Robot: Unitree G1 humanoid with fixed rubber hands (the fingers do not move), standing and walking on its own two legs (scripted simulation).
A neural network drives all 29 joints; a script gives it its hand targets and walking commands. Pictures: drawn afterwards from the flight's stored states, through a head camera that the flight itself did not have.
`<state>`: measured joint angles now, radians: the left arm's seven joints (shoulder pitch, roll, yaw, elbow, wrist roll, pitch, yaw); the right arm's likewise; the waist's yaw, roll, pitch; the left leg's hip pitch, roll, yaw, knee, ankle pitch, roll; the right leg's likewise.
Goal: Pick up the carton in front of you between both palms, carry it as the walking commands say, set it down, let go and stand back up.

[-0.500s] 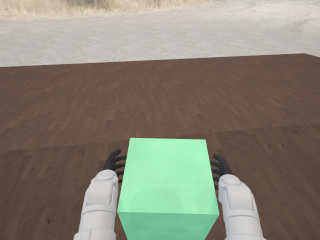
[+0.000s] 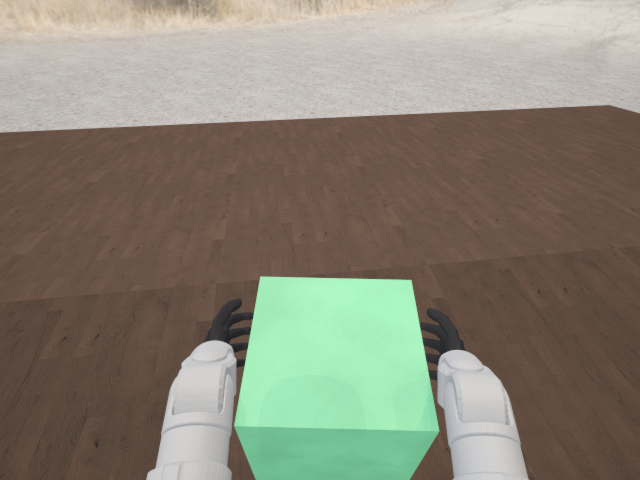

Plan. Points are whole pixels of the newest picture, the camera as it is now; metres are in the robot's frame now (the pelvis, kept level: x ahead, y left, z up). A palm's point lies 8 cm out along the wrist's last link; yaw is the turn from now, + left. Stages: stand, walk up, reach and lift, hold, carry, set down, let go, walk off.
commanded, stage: hold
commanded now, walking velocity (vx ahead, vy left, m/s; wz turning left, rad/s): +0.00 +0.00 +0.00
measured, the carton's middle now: (332, 388) +0.29 +0.00 -0.03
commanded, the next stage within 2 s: carry in 0.60 s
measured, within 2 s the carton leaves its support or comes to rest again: neither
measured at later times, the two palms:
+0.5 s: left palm (218, 356) +0.29 +0.15 +0.05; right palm (451, 366) +0.28 -0.15 +0.04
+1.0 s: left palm (215, 293) +0.37 +0.17 +0.08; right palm (429, 303) +0.36 -0.13 +0.07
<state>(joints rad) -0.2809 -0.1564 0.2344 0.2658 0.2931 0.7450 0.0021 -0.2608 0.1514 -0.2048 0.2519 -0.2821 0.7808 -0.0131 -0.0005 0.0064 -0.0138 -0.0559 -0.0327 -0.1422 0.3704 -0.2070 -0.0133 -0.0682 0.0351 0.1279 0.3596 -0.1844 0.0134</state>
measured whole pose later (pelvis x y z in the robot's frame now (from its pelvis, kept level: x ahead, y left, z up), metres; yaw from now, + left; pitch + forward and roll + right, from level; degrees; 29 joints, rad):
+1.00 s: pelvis +0.09 +0.01 -0.01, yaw +0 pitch +5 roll -2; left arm -0.21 -0.11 0.13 -0.18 0.09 1.08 0.08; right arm -0.17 0.13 -0.09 -0.22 -0.13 1.11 -0.11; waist 0.01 0.03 -0.14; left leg -0.18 0.05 0.00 0.45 -0.35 -0.01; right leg -0.33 0.00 -0.16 0.45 -0.28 -0.01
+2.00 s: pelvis +0.70 +0.03 +0.00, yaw +5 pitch +5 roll +1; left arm -0.10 -0.13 0.09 -0.31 0.11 1.15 0.09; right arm -0.10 0.13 -0.08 -0.32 -0.13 1.19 -0.09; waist 0.03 0.00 -0.03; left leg -0.54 0.09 0.08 1.02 -0.29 0.02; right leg -0.25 -0.02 -0.25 0.35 -0.19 -0.09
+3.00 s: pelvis +1.35 +0.08 -0.02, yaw +4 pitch +6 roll +2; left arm -0.65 -0.05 0.25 -0.02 0.05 1.19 0.14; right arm -0.66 0.04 -0.23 -0.03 -0.07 1.24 -0.14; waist 0.05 -0.01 0.12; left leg -0.61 0.02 0.01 1.04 -0.37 0.05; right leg -0.37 0.01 -0.14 0.55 -0.15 -0.13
